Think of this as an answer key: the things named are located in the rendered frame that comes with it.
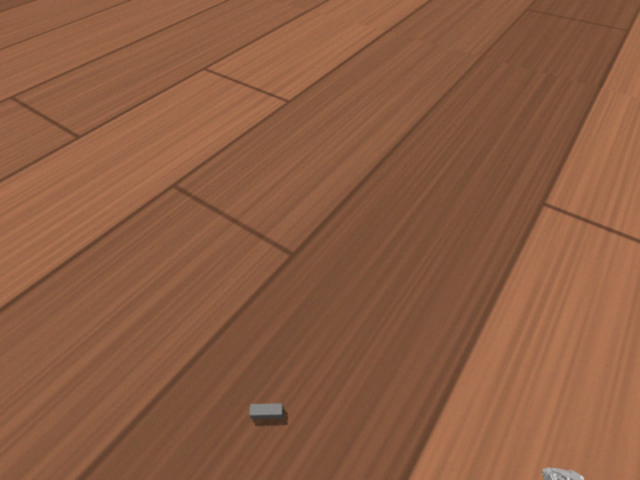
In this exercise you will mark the small box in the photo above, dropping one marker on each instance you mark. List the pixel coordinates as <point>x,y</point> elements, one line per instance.
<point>263,411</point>

